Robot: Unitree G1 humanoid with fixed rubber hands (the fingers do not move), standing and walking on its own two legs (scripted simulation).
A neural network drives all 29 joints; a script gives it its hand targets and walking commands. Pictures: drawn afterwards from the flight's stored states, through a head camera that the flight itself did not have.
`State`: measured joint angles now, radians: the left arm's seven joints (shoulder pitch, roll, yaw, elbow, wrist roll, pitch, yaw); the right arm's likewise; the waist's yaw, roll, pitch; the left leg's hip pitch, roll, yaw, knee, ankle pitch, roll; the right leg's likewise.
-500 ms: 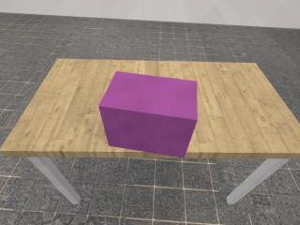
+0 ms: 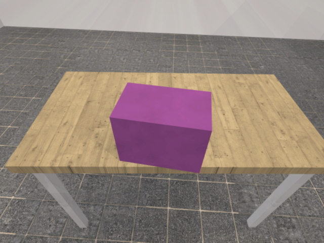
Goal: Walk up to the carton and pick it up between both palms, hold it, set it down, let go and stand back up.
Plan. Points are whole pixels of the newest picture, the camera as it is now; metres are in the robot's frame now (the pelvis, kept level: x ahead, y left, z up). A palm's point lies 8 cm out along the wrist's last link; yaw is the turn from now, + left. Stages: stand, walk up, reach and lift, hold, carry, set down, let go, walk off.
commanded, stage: stand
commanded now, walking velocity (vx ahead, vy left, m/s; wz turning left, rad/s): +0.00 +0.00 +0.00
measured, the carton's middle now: (163, 127) +0.45 +0.01 +0.03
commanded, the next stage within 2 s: none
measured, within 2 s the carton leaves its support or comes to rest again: neither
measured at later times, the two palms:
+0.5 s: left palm out of the picture +0.03 +0.29 -0.12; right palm out of the picture +0.05 -0.26 -0.12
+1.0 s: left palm out of the picture +0.01 +0.29 -0.13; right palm out of the picture +0.04 -0.25 -0.12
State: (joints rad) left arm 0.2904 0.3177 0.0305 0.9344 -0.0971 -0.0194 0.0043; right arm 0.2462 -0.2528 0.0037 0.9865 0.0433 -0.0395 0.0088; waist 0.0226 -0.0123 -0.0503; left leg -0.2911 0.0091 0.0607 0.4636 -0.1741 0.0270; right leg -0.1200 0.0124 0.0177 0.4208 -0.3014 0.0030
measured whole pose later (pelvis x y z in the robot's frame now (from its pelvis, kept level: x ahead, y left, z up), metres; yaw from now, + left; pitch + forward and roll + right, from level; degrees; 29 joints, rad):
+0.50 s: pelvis -0.01 +0.00 +0.00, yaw +0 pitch -1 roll -1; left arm 0.29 0.32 0.02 0.98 -0.10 -0.02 0.00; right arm 0.25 -0.25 0.00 1.02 0.04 -0.04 0.00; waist 0.02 0.00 -0.05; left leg -0.29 0.01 0.06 0.46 -0.16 0.03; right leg -0.12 0.01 0.02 0.42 -0.29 0.01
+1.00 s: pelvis -0.02 +0.01 +0.00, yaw +0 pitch -2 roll -1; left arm 0.29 0.32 0.02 1.01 -0.10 -0.02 0.00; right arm 0.25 -0.25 0.00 1.04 0.04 -0.04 0.00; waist 0.02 0.00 -0.05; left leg -0.29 0.01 0.06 0.46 -0.15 0.04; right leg -0.12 0.01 0.02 0.42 -0.28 0.01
